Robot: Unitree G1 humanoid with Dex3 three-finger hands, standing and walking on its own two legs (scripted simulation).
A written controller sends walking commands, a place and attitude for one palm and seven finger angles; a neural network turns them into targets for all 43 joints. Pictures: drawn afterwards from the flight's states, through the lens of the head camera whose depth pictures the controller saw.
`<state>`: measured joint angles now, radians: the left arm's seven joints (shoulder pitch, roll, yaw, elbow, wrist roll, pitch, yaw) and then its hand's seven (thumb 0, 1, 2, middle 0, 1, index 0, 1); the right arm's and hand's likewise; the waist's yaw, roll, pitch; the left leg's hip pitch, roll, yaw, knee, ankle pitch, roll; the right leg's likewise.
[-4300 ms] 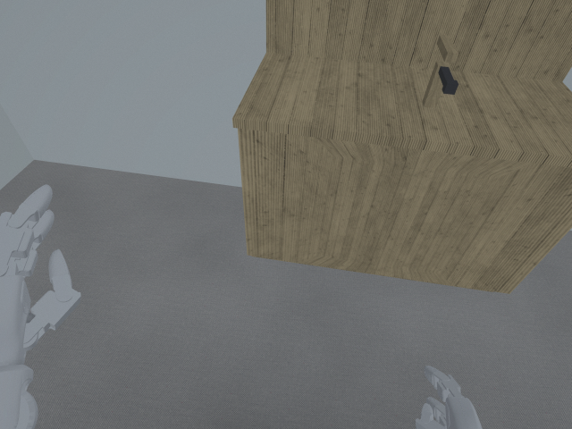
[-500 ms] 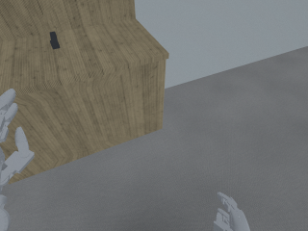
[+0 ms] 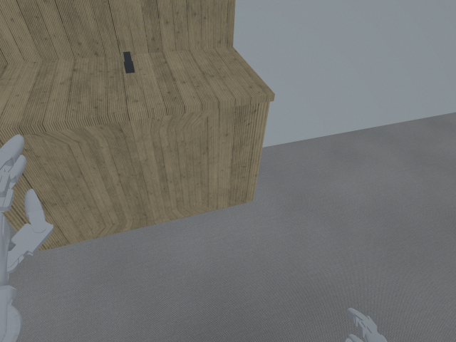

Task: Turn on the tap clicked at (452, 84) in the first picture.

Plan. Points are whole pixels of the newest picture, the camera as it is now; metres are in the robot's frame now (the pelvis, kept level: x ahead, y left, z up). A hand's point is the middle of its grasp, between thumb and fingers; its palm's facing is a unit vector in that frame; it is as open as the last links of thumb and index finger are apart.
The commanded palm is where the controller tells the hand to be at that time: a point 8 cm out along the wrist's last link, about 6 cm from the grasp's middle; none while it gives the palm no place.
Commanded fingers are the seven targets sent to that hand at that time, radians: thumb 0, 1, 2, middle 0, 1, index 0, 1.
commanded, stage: take the last steps up to it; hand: left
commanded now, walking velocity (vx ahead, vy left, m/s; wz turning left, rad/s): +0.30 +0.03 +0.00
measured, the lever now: (129, 67) +0.87 +0.37 +0.09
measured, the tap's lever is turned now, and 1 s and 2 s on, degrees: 0 0 0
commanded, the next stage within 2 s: none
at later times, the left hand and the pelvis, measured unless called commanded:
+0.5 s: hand (63, 200) +0.25 +0.25 +0.18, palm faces +0.43 -0.82 -0.37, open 7.4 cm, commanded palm +0.20 +0.29 +0.18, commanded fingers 0.00 0.90 0.90 -0.20 -0.30 -0.20 -0.30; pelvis +0.04 +0.01 +0.00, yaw +0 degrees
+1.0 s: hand (112, 152) +0.36 +0.22 +0.17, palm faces +0.38 -0.81 -0.44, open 7.4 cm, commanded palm +0.30 +0.27 +0.18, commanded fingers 0.00 0.90 0.90 -0.20 -0.30 -0.20 -0.30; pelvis +0.14 -0.01 +0.00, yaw +0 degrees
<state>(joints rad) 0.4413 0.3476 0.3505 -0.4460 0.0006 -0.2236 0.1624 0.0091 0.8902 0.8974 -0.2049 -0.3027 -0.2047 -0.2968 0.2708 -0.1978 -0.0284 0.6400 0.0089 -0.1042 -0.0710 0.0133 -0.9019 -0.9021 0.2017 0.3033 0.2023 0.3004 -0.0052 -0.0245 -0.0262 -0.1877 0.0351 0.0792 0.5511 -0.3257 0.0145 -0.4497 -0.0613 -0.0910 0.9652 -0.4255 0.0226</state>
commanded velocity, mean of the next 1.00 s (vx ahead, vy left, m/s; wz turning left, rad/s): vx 0.30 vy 0.03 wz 0.00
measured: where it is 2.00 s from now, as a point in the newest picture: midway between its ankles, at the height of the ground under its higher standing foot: (229, 331)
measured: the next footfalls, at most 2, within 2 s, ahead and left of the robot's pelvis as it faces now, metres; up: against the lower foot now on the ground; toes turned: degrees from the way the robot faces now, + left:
right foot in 0.14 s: +0.09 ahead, -0.12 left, +0.00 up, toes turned -8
left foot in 0.48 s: +0.11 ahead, +0.13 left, +0.00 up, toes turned +9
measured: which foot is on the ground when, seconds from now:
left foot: down 0.00-0.16, up 0.18-0.46, down 0.48-0.82, up 0.84-1.00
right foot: up 0.00-0.12, down 0.14-0.50, up 0.52-0.80, down 0.82-1.00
